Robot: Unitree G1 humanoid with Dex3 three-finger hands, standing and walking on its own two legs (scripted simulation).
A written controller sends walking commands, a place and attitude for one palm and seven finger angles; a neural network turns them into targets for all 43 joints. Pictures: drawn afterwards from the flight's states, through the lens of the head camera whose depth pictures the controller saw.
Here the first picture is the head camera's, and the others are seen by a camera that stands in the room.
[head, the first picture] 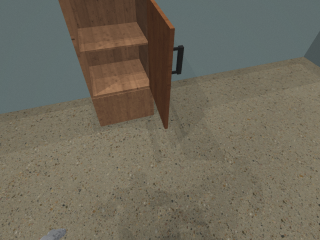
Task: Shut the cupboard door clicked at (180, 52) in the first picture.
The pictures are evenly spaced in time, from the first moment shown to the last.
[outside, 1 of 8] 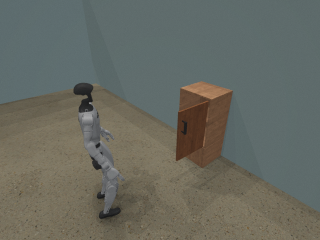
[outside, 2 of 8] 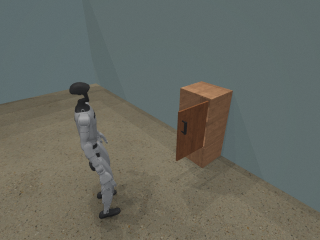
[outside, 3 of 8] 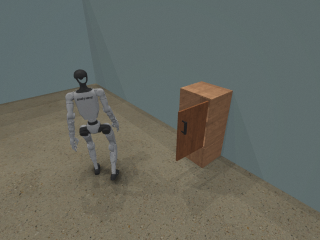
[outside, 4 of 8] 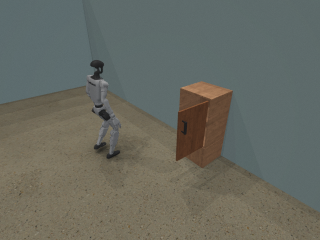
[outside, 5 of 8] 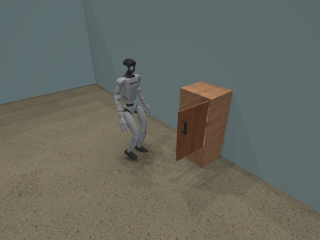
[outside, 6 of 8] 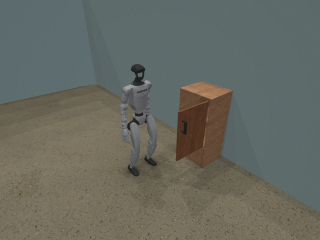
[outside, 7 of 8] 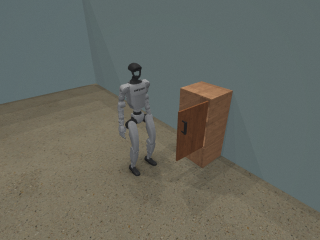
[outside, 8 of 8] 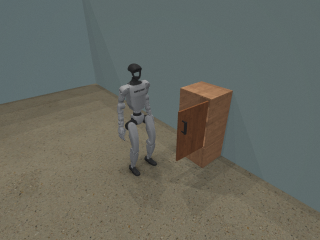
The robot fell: no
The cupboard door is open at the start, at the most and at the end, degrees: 87 87 87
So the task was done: no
